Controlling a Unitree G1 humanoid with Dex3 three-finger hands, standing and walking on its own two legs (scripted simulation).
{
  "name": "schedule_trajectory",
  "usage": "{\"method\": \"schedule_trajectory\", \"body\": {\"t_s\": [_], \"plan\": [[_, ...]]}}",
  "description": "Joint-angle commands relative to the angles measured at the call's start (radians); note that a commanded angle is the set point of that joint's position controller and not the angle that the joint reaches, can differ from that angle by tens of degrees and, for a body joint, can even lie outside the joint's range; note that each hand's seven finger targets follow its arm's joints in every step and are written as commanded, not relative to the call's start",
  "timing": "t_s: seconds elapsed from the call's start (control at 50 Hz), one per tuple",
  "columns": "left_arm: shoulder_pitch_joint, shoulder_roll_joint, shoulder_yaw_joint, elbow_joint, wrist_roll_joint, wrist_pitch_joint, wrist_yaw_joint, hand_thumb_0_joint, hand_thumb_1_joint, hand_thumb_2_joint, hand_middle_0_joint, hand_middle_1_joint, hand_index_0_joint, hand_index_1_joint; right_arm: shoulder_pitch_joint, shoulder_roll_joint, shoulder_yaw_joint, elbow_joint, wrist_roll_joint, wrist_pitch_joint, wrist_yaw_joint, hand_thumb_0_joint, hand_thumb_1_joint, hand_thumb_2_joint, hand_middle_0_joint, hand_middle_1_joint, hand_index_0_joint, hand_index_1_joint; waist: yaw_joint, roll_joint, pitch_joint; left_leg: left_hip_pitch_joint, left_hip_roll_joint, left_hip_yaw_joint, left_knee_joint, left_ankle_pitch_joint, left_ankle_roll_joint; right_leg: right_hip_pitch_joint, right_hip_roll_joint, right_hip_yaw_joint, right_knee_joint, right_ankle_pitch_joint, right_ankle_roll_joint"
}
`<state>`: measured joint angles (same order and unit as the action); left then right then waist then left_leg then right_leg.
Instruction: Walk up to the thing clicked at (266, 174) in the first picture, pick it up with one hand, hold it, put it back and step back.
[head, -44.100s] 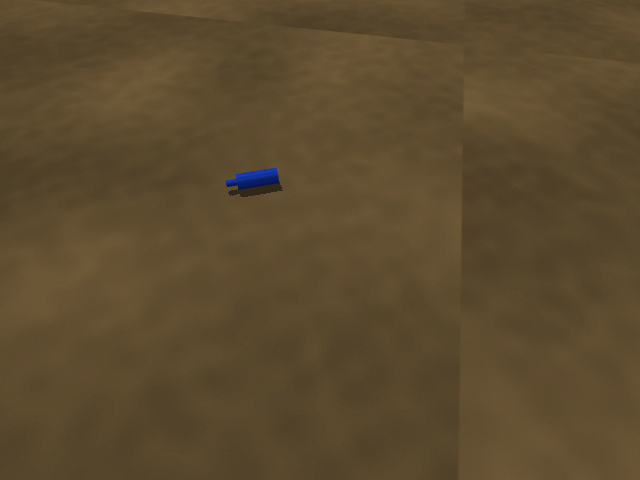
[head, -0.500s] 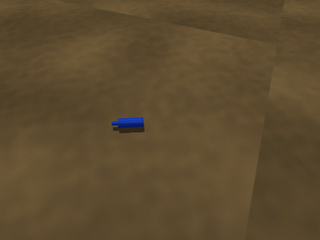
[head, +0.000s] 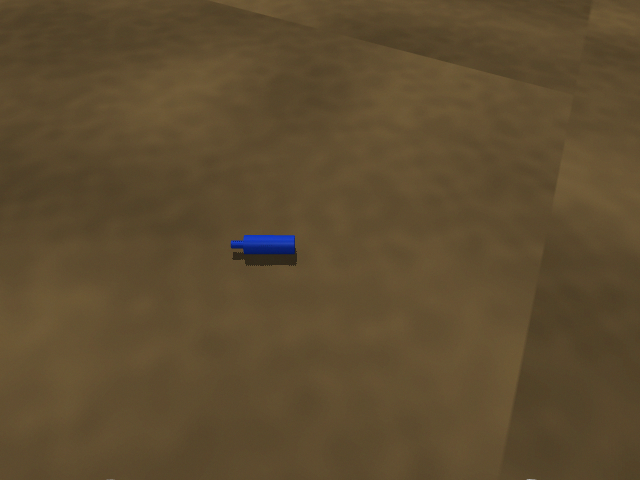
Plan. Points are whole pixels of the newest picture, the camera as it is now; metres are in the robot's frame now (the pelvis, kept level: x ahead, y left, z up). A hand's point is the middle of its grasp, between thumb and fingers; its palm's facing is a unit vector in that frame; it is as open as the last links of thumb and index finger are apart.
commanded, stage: step back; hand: left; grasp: from above
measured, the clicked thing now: (263, 244) +1.04 +0.24 -0.73
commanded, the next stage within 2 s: stand in 0.06 s
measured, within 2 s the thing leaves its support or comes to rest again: neither
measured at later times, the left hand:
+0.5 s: hand out of the picture +0.06 +0.25 -0.15, palm faces -0.02 -0.95 -0.33, open 7.4 cm
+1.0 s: hand out of the picture +0.05 +0.24 -0.15, palm faces -0.04 -0.94 -0.33, open 7.4 cm
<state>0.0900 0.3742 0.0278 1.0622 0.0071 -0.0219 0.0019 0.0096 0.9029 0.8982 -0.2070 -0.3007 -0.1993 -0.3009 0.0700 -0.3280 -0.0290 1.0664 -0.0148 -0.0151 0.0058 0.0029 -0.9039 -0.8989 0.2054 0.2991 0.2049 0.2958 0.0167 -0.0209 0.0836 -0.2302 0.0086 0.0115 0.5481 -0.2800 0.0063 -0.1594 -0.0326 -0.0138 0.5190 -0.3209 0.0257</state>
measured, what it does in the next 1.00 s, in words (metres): stands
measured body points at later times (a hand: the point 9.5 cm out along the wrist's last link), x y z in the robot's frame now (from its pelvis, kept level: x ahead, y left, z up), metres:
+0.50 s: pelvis -0.02 +0.00 +0.01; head -0.01 +0.00 +0.46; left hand +0.06 +0.30 -0.12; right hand +0.07 -0.30 -0.12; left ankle +0.01 +0.12 -0.73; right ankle -0.03 -0.14 -0.73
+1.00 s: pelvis -0.02 -0.01 +0.01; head -0.01 -0.01 +0.46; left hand +0.05 +0.29 -0.12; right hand +0.05 -0.31 -0.12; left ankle +0.01 +0.12 -0.73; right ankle -0.03 -0.14 -0.73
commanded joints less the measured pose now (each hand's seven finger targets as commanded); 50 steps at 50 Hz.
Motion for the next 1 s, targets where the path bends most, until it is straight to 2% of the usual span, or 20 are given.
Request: {"method": "schedule_trajectory", "body": {"t_s": [0.0,0.02,0.04,0.08,0.14,0.2,0.24,0.28,0.3,0.34,0.38,0.44,0.52,0.54,0.56,0.6,0.66,0.82,0.88,0.98], "plan": [[-0.036,0.207,0.039,-0.052,0.001,-0.019,0.02,0.0,0.9,0.9,-0.2,-0.3,-0.2,-0.3,-0.047,-0.229,-0.052,-0.046,0.003,-0.015,-0.02,0.0,-0.9,-0.9,0.2,0.3,0.2,0.3,-0.005,0.043,-0.178,0.101,0.12,-0.088,-0.087,0.439,0.049,0.058,-0.08,0.05,-0.064,0.368,-0.059],[-0.043,0.206,0.04,-0.047,0.002,-0.017,0.019,0.0,0.9,0.9,-0.2,-0.3,-0.2,-0.3,-0.059,-0.228,-0.052,-0.043,0.003,-0.013,-0.02,0.0,-0.9,-0.9,0.2,0.3,0.2,0.3,-0.004,0.038,-0.166,0.085,0.117,-0.088,-0.096,0.406,0.046,0.062,-0.08,0.051,-0.073,0.362,-0.058],[-0.028,0.172,0.022,-0.026,-0.008,-0.014,0.015,0.0,0.9,0.9,-0.2,-0.3,-0.2,-0.3,-0.047,-0.225,-0.036,-0.046,0.01,-0.017,-0.018,0.0,-0.9,-0.9,0.2,0.3,0.2,0.3,-0.011,0.033,-0.16,0.129,0.125,-0.116,-0.13,0.462,0.042,0.055,-0.084,0.069,-0.106,0.404,-0.047],[-0.029,0.174,0.019,-0.02,-0.007,-0.014,0.014,0.0,0.9,0.9,-0.2,-0.3,-0.2,-0.3,-0.054,-0.231,-0.034,-0.034,0.01,-0.023,-0.016,0.0,-0.9,-0.9,0.2,0.3,0.2,0.3,-0.009,0.03,-0.158,0.172,0.133,-0.115,-0.142,0.511,0.036,0.056,-0.082,0.063,-0.126,0.41,-0.038],[-0.052,0.177,0.019,-0.013,-0.004,-0.012,0.014,0.0,0.9,0.9,-0.2,-0.3,-0.2,-0.3,-0.072,-0.229,-0.03,-0.033,0.009,-0.023,-0.016,0.0,-0.9,-0.9,0.2,0.3,0.2,0.3,-0.011,0.034,-0.155,0.179,0.132,-0.107,-0.173,0.489,0.028,0.079,-0.084,0.062,-0.159,0.39,-0.034],[-0.062,0.185,0.019,-0.004,-0.002,-0.015,0.011,0.0,0.9,0.9,-0.2,-0.3,-0.2,-0.3,-0.074,-0.221,-0.025,-0.028,0.011,-0.023,-0.013,0.0,-0.9,-0.9,0.2,0.3,0.2,0.3,-0.017,0.026,-0.145,0.168,0.128,-0.1,-0.205,0.417,0.02,0.097,-0.091,0.07,-0.195,0.359,-0.032],[-0.057,0.187,0.02,0.0,0.0,-0.014,0.009,0.0,0.9,0.9,-0.2,-0.3,-0.2,-0.3,-0.089,-0.22,-0.025,-0.027,0.009,-0.023,-0.012,0.0,-0.9,-0.9,0.2,0.3,0.2,0.3,-0.009,0.032,-0.129,0.164,0.123,-0.096,-0.23,0.358,0.016,0.082,-0.093,0.073,-0.218,0.314,-0.031],[-0.075,0.192,0.021,0.005,-0.001,-0.014,0.007,0.0,0.9,0.9,-0.2,-0.3,-0.2,-0.3,-0.09,-0.216,-0.023,-0.021,0.009,-0.022,-0.011,0.0,-0.9,-0.9,0.2,0.3,0.2,0.3,-0.014,0.028,-0.123,0.145,0.125,-0.1,-0.247,0.303,0.013,0.092,-0.096,0.076,-0.227,0.261,-0.033],[-0.062,0.182,0.019,0.008,0.003,-0.013,0.006,0.0,0.9,0.9,-0.2,-0.3,-0.2,-0.3,-0.098,-0.224,-0.024,-0.021,0.008,-0.022,-0.01,0.0,-0.9,-0.9,0.2,0.3,0.2,0.3,-0.008,0.034,-0.129,0.152,0.126,-0.099,-0.246,0.295,0.015,0.09,-0.096,0.073,-0.234,0.265,-0.032],[-0.058,0.183,0.017,0.014,0.004,-0.013,0.004,0.0,0.9,0.9,-0.2,-0.3,-0.2,-0.3,-0.092,-0.221,-0.022,-0.013,0.009,-0.02,-0.007,0.0,-0.9,-0.9,0.2,0.3,0.2,0.3,-0.01,0.032,-0.093,0.121,0.118,-0.105,-0.277,0.192,0.009,0.068,-0.092,0.076,-0.255,0.191,-0.03],[-0.065,0.188,0.018,0.017,0.004,-0.015,0.002,0.0,0.9,0.9,-0.2,-0.3,-0.2,-0.3,-0.084,-0.22,-0.02,-0.009,0.008,-0.021,-0.004,0.0,-0.9,-0.9,0.2,0.3,0.2,0.3,-0.014,0.031,-0.092,0.113,0.118,-0.109,-0.29,0.155,0.009,0.07,-0.097,0.079,-0.255,0.169,-0.033],[-0.057,0.191,0.019,0.021,0.006,-0.015,0.0,0.0,0.9,0.9,-0.2,-0.3,-0.2,-0.3,-0.067,-0.224,-0.02,0.001,0.004,-0.019,-0.004,0.0,-0.9,-0.9,0.2,0.3,0.2,0.3,-0.017,0.041,-0.078,0.076,0.119,-0.121,-0.311,0.048,0.008,0.057,-0.096,0.084,-0.267,0.115,-0.035],[-0.042,0.187,0.017,0.028,0.006,-0.016,-0.001,0.0,0.9,0.9,-0.2,-0.3,-0.2,-0.3,-0.061,-0.225,-0.02,0.007,0.005,-0.02,-0.002,0.0,-0.9,-0.9,0.2,0.3,0.2,0.3,-0.013,0.028,-0.079,0.086,0.115,-0.124,-0.303,0.056,0.007,0.033,-0.094,0.085,-0.274,0.089,-0.036],[-0.037,0.19,0.017,0.026,0.007,-0.017,-0.002,0.0,0.9,0.9,-0.2,-0.3,-0.2,-0.3,-0.063,-0.224,-0.02,0.005,0.004,-0.021,-0.001,0.0,-0.9,-0.9,0.2,0.3,0.2,0.3,-0.013,0.015,-0.097,0.116,0.114,-0.115,-0.286,0.091,0.009,0.022,-0.101,0.091,-0.277,0.101,-0.04],[-0.036,0.186,0.015,0.029,0.006,-0.016,-0.002,0.0,0.9,0.9,-0.2,-0.3,-0.2,-0.3,-0.051,-0.231,-0.021,0.011,0.006,-0.019,-0.001,0.0,-0.9,-0.9,0.2,0.3,0.2,0.3,-0.019,0.03,-0.08,0.099,0.114,-0.121,-0.292,0.064,0.008,0.014,-0.095,0.09,-0.281,0.084,-0.037],[-0.028,0.188,0.016,0.026,0.007,-0.018,-0.001,0.0,0.9,0.9,-0.2,-0.3,-0.2,-0.3,-0.04,-0.228,-0.019,0.014,0.005,-0.019,-0.001,0.0,-0.9,-0.9,0.2,0.3,0.2,0.3,-0.018,0.025,-0.093,0.1,0.115,-0.119,-0.286,0.085,0.011,0.029,-0.099,0.091,-0.274,0.119,-0.039],[-0.034,0.196,0.017,0.02,0.003,-0.015,-0.001,0.0,0.9,0.9,-0.2,-0.3,-0.2,-0.3,-0.03,-0.229,-0.018,0.016,0.003,-0.018,-0.003,0.0,-0.9,-0.9,0.2,0.3,0.2,0.3,-0.021,0.021,-0.08,0.091,0.113,-0.119,-0.286,0.08,0.007,0.013,-0.097,0.095,-0.273,0.099,-0.04],[-0.006,0.19,0.012,0.022,0.002,-0.015,0.0,0.0,0.9,0.9,-0.2,-0.3,-0.2,-0.3,-0.017,-0.235,-0.012,0.021,0.006,-0.019,-0.005,0.0,-0.9,-0.9,0.2,0.3,0.2,0.3,-0.019,0.024,-0.098,0.114,0.118,-0.112,-0.264,0.176,0.012,0.031,-0.1,0.095,-0.264,0.176,-0.039],[-0.005,0.191,0.01,0.02,0.001,-0.015,0.001,0.0,0.9,0.9,-0.2,-0.3,-0.2,-0.3,-0.01,-0.233,-0.009,0.023,0.006,-0.016,-0.005,0.0,-0.9,-0.9,0.2,0.3,0.2,0.3,-0.02,0.015,-0.087,0.111,0.117,-0.111,-0.267,0.16,0.01,0.016,-0.097,0.092,-0.27,0.148,-0.038],[-0.006,0.196,0.01,0.017,0.001,-0.014,0.0,0.0,0.9,0.9,-0.2,-0.3,-0.2,-0.3,-0.007,-0.232,-0.003,0.021,0.007,-0.017,-0.005,0.0,-0.9,-0.9,0.2,0.3,0.2,0.3,-0.02,0.024,-0.088,0.105,0.119,-0.111,-0.274,0.157,0.009,0.025,-0.099,0.094,-0.266,0.159,-0.039]]}}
